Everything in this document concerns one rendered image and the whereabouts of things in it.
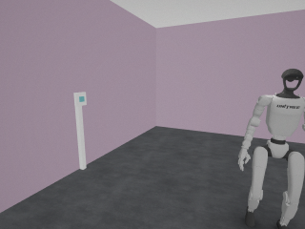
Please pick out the left robot foot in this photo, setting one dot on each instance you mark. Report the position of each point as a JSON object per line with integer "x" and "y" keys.
{"x": 279, "y": 225}

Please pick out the robot right upper arm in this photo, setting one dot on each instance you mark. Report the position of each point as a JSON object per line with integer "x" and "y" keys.
{"x": 261, "y": 103}

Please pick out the panel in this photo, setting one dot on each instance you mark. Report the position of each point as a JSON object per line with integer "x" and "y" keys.
{"x": 80, "y": 128}

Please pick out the robot right thigh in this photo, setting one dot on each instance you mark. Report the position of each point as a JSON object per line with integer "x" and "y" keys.
{"x": 259, "y": 165}

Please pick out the right robot forearm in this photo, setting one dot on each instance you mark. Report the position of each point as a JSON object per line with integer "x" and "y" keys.
{"x": 248, "y": 137}

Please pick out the right robot hand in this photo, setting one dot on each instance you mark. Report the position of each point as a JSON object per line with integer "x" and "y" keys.
{"x": 242, "y": 154}

